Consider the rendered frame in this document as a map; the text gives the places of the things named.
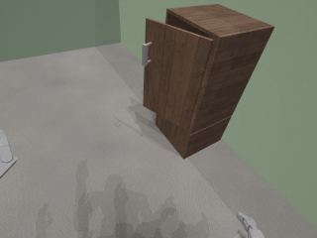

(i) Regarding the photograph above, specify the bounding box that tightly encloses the robot left hand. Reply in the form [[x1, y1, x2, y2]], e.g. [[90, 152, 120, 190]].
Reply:
[[0, 129, 18, 178]]

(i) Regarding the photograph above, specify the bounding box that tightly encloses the handle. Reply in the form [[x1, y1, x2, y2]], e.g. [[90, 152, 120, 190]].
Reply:
[[142, 42, 152, 66]]

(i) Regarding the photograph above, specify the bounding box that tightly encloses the cupboard door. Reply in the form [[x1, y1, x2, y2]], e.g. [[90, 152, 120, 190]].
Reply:
[[143, 18, 214, 131]]

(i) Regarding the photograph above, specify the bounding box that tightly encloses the robot right hand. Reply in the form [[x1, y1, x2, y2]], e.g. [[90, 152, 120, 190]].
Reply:
[[234, 211, 264, 238]]

